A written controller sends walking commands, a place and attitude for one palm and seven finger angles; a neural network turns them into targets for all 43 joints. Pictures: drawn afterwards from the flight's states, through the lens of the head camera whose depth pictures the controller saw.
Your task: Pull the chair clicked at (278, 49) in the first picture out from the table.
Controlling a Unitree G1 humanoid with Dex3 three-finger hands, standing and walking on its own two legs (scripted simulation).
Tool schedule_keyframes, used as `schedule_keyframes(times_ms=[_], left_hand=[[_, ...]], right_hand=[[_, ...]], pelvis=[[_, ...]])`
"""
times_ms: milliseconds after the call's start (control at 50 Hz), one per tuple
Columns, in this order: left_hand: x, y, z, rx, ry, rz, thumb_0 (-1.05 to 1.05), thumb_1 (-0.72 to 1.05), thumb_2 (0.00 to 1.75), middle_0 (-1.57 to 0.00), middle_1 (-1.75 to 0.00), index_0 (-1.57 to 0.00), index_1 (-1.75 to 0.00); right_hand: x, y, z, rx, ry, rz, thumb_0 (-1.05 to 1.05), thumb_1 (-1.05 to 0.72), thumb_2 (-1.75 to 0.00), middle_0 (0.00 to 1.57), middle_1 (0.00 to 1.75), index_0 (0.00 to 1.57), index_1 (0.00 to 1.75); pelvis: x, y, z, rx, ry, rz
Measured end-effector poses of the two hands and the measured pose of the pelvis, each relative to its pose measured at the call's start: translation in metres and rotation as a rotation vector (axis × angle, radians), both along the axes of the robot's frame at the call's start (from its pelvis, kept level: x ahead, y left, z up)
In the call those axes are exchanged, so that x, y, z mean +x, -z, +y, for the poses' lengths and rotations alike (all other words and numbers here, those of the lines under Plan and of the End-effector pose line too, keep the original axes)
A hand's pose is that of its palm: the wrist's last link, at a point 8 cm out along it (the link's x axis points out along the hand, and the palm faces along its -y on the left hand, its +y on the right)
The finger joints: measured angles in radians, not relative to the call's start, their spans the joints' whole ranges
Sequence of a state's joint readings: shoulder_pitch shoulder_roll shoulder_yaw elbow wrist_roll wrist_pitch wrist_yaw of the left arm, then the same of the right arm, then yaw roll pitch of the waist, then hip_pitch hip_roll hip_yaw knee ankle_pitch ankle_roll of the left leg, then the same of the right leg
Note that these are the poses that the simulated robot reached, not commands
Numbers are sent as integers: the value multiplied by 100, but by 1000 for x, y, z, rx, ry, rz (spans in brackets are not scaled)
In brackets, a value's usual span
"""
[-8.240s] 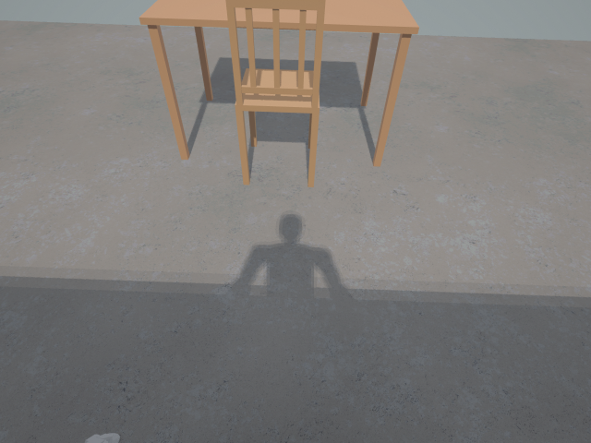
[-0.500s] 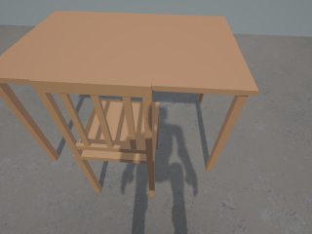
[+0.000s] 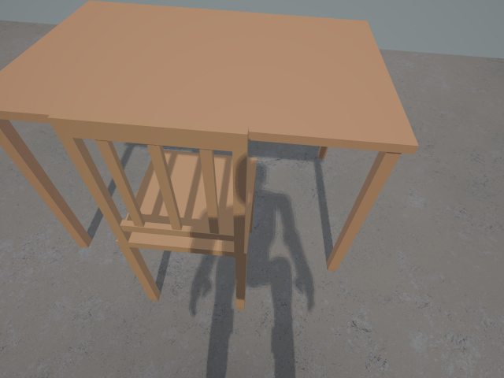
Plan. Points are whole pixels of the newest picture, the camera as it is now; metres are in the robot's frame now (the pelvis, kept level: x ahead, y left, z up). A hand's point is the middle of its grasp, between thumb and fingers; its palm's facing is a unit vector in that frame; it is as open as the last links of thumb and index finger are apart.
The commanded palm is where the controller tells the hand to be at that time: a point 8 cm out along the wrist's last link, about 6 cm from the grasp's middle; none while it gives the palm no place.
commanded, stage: shuffle to correct the standing spot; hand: left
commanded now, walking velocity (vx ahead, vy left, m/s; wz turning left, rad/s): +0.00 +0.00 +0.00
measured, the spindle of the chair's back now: (167, 191) +0.50 +0.23 -0.07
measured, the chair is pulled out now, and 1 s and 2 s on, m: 0.00 0.00 0.00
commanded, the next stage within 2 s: come to a stop and stand still in 0.22 s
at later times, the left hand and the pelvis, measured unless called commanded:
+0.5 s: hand out of the picture -0.01 +0.12 -0.18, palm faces +0.07 -0.98 -0.18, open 7.4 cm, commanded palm none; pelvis +0.06 -0.04 -0.01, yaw +1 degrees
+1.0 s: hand out of the picture +0.07 +0.10 -0.17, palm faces +0.06 -0.97 -0.22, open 7.3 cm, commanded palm none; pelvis +0.04 -0.09 +0.00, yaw +1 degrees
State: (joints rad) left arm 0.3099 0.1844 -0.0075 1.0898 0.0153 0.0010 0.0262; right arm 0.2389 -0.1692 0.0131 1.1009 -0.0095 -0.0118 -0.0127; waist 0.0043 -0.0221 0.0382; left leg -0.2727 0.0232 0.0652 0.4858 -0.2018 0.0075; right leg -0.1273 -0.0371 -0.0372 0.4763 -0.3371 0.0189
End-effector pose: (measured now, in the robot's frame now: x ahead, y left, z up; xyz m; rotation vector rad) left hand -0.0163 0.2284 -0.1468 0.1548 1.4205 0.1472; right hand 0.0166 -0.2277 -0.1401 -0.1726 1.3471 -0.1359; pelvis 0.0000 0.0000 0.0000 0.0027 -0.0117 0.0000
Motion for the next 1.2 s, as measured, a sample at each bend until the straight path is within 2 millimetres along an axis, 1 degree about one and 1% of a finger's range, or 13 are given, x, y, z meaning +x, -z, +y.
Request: schedule_keyframes(times_ms=[180, 360, 400, 440, 540, 600, 660, 720, 780, 840, 960, 1080, 1200], left_hand=[[0, 5, -13, -21, -6, 19, 0, 90, 90, -19, -30, -20, -30], [4, 3, -36, -5, -36, 50, 0, 90, 90, -19, -30, -20, -30], [4, 3, -42, 0, -59, 51, 0, 90, 90, -19, -30, -20, -30], [2, 2, -50, -2, -74, 63, 0, 90, 90, -19, -30, -20, -30], [0, 5, -65, -42, -88, 127, 0, 90, 90, -19, -30, -20, -30], [16, 7, -66, -38, -77, 125, 0, 90, 90, -20, -30, -20, -30], [43, 3, -65, -15, -65, 64, 0, 90, 90, -20, -30, -20, -30], [69, -1, -65, 18, -54, -30, 0, 90, 90, -20, -30, -20, -30], [81, -1, -64, 66, -43, -99, 0, 92, 90, -20, -30, -20, -30], [83, -6, -69, 76, -32, -119, 0, 92, 90, -19, -30, -20, -30], [83, -11, -82, 49, -16, -136, 0, 91, 90, -19, -30, -20, -30], [74, 3, -83, 5, -40, -127, 0, 92, 90, -20, -30, -20, -30], [57, 0, -85, -16, -46, -101, 0, 92, 90, -20, -30, -20, -30]], right_hand=[[4, 2, -5, 1, 10, 5, 1, -92, -90, 20, 30, 20, 29], [4, 15, -27, 24, 30, 68, 1, -91, -90, 20, 30, 20, 29], [11, 15, -32, 20, 16, 86, 1, -91, -90, 20, 30, 20, 29], [26, 13, -35, 13, -1, 84, 1, -91, -90, 20, 30, 20, 29], [76, 10, -38, -16, -10, -16, 1, -92, -90, 20, 30, 20, 29], [96, 3, -39, -18, 4, -90, 1, -92, -90, 20, 30, 20, 29], [106, 2, -41, -11, -5, -117, 1, -92, -90, 20, 30, 20, 29], [111, 7, -49, 6, -30, -118, 0, -93, -90, 20, 30, 20, 29], [115, 18, -61, 34, -39, -126, 0, -93, -90, 20, 30, 20, 29], [113, 20, -70, 49, -28, -118, 0, -92, -90, 20, 30, 20, 29], [96, 8, -79, 40, -13, -94, 0, -92, -90, 20, 30, 20, 29], [67, -1, -82, -13, -13, -60, 0, -93, -90, 20, 30, 20, 29], [36, -7, -78, -15, -19, -11, 1, -92, -90, 20, 30, 20, 29]], pelvis=[[8, 3, -7, 8, -1, 4], [30, 9, -34, 4, -12, 40], [39, 9, -38, 4, -21, 42], [47, 8, -41, 5, -22, 39], [63, 9, -38, -7, -11, 13], [67, 7, -40, 13, 5, 2], [63, 4, -46, 21, 2, -3], [57, 5, -54, 25, -7, -4], [53, 13, -68, 42, -8, -1], [51, 13, -77, 32, -23, 3], [46, 4, -85, 22, -24, 20], [38, 4, -85, 6, -30, 12], [32, -4, -83, 2, -24, -6]])
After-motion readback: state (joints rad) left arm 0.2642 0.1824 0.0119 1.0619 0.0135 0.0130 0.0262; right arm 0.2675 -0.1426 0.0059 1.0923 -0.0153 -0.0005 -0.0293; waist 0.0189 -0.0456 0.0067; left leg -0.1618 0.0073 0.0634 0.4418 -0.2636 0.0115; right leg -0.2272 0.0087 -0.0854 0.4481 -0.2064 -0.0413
